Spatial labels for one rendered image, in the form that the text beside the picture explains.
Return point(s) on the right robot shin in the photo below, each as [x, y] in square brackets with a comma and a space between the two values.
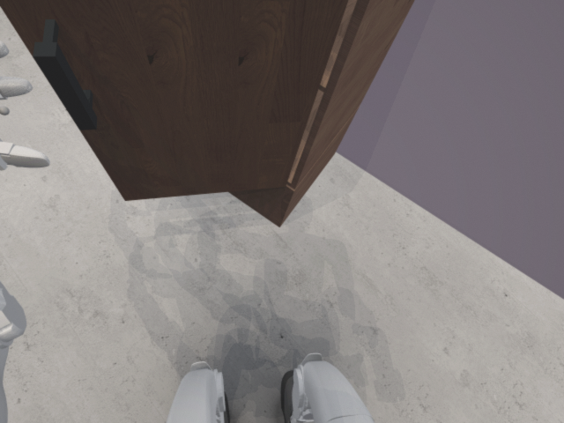
[298, 416]

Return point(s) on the robot right thigh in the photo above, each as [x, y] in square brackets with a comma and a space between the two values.
[326, 393]

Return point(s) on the cupboard door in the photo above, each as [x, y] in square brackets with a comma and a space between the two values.
[192, 96]

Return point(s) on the handle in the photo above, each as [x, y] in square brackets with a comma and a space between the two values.
[50, 58]

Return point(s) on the left robot hand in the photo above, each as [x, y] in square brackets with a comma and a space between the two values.
[11, 154]

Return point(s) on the robot left upper arm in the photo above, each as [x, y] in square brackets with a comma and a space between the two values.
[12, 325]

